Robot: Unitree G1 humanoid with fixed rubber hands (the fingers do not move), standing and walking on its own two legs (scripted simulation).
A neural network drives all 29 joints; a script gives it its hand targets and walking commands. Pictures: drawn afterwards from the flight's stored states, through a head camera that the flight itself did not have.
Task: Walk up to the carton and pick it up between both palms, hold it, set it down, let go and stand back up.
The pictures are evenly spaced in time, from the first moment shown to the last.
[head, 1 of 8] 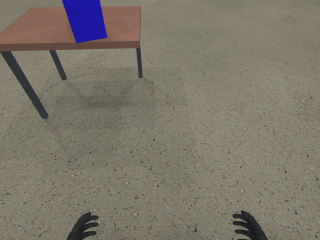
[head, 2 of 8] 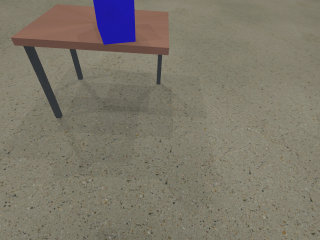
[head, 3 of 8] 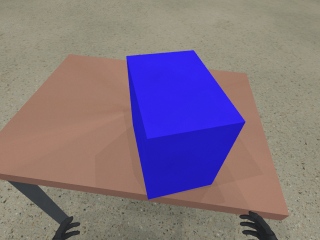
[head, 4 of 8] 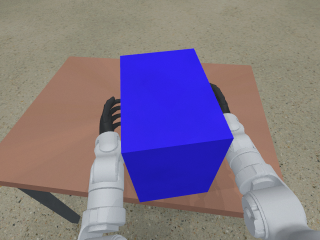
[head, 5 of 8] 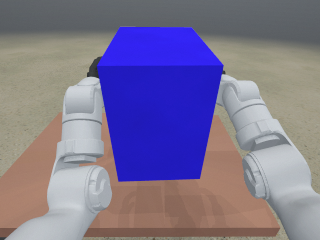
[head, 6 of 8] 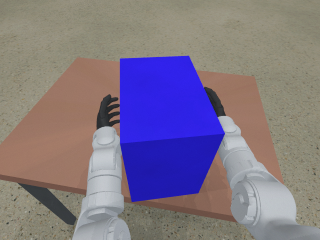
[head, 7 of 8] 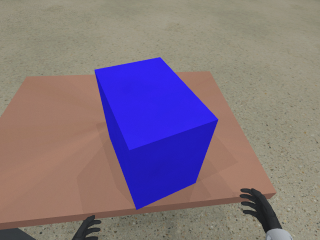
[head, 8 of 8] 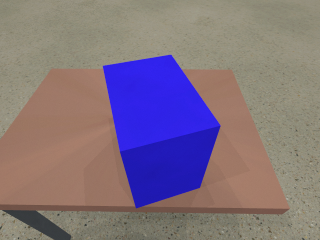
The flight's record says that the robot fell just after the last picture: no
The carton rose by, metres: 0.23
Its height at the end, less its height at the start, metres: +0.00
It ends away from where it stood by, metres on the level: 0.03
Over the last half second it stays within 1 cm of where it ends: yes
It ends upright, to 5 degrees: yes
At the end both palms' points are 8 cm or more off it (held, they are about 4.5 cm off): yes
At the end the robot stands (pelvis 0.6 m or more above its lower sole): yes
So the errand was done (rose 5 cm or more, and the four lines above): yes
